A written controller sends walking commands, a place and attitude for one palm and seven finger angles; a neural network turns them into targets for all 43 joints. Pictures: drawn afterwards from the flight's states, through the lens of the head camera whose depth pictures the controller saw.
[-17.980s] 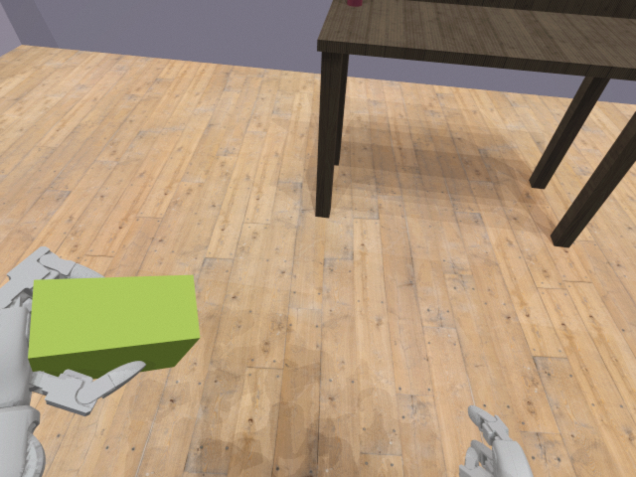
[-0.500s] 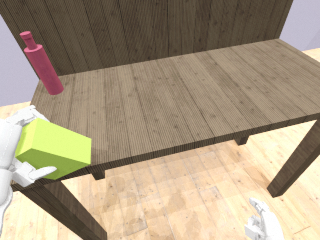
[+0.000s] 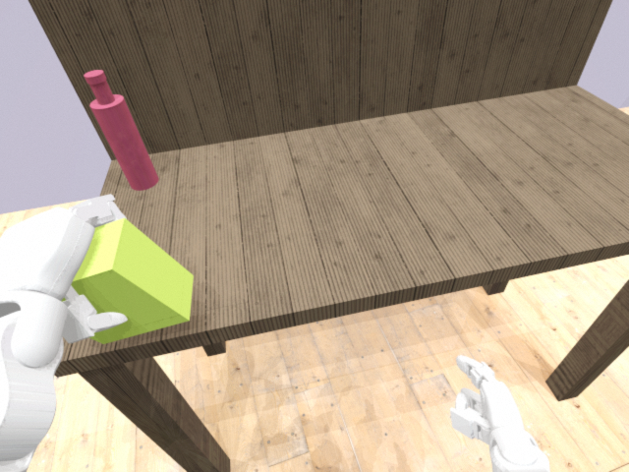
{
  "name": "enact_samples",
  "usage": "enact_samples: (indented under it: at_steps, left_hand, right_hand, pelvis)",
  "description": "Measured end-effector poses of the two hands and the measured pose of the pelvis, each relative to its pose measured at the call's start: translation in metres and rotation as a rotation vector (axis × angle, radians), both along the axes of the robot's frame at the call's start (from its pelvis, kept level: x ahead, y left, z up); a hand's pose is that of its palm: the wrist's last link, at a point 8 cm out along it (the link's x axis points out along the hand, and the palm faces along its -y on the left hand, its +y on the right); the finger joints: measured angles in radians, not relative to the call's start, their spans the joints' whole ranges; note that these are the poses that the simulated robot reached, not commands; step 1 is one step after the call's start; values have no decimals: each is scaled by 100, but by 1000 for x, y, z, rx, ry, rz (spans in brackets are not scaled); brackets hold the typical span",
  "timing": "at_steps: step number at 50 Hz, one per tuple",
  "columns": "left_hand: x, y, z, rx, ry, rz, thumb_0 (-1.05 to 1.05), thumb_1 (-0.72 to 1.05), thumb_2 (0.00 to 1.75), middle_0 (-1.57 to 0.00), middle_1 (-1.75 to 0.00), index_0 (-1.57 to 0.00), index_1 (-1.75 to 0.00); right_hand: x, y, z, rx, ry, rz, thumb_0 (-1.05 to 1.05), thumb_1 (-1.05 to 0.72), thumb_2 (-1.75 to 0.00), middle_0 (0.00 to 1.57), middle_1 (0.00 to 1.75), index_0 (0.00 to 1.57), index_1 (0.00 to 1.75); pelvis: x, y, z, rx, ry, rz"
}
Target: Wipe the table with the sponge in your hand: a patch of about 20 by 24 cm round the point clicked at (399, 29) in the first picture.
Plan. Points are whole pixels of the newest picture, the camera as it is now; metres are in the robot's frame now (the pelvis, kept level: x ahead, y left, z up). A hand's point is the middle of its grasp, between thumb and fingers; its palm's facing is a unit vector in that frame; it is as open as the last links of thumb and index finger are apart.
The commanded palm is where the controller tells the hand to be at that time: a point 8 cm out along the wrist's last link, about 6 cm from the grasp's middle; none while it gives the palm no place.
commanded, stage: turn the palm down, sponge in hand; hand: left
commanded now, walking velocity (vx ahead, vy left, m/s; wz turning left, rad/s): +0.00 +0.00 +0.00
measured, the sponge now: (126, 295) +0.24 +0.27 +0.14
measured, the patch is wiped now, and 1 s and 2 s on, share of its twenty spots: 0.00 0.00 0.00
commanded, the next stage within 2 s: move the sponge above the wiping area in 0.82 s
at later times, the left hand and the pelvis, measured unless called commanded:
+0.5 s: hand (91, 271) +0.23 +0.27 +0.19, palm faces +0.19 -0.07 -0.98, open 10.3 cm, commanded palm +0.18 +0.27 +0.27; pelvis -0.01 +0.00 +0.00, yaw +0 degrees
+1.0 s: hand (107, 276) +0.23 +0.26 +0.19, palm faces +0.20 -0.07 -0.98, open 10.3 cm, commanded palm +0.19 +0.26 +0.26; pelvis -0.02 -0.02 +0.00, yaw -1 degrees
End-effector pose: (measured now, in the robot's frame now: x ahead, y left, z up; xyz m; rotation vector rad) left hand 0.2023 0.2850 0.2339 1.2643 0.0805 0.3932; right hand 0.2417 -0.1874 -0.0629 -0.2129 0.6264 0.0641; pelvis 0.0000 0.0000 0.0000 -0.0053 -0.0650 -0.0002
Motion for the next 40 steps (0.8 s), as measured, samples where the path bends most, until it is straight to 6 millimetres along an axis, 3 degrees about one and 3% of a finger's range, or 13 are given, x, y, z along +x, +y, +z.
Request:
enact_samples:
  at_steps: [11, 19, 40]
  left_hand:
    - [-1, 3, 13, 96, 16, 33, -2, -52, 102, -68, -133, -72, -133]
    - [1, -4, 11, 141, 60, 40, -2, -52, 102, -68, -133, -72, -133]
    - [-3, -27, 6, 168, 62, 30, -2, -52, 102, -68, -133, -73, -132]
  right_hand:
    - [8, 13, 3, 14, 8, 45, 1, -90, -90, 20, 29, 20, 30]
    - [5, 14, 1, 35, 14, 56, 1, -90, -90, 20, 29, 20, 30]
    - [-5, -15, -3, 33, 5, 23, 1, -91, -90, 20, 29, 20, 30]
  pelvis:
    - [-5, 3, 2, 2, -3, 4]
    - [-10, 0, 1, 7, -1, -1]
    - [-14, -18, 0, 16, -13, -11]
